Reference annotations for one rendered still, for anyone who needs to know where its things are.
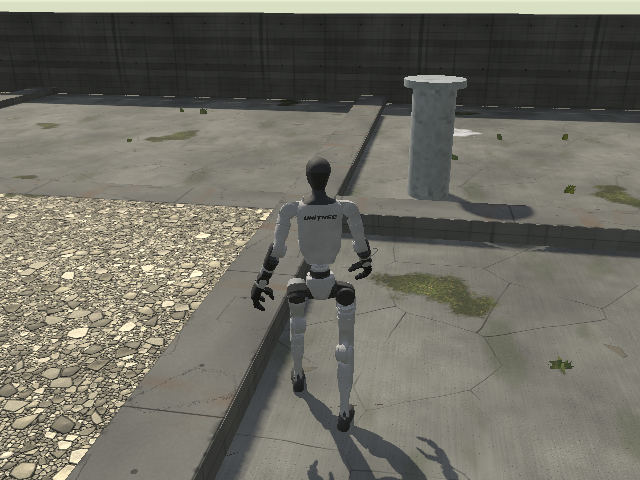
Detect left robot shin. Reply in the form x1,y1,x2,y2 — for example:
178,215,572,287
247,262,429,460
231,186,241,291
290,317,304,379

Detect robot left upper arm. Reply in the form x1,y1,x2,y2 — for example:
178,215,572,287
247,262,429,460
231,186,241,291
270,201,299,258

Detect humanoid robot head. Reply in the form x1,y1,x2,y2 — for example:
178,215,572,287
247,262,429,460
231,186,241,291
302,157,336,205

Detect right robot forearm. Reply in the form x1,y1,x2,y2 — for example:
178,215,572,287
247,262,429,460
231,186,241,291
357,238,372,267

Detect right robot hand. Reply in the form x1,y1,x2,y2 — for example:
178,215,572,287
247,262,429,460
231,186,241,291
348,261,372,280

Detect left robot hand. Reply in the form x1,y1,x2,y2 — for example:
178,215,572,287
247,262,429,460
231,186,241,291
251,280,274,311

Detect robot right upper arm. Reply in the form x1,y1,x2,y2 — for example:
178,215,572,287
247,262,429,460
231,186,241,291
339,200,368,253

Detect left robot forearm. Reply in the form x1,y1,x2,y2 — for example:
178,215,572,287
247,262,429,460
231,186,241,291
255,242,279,289

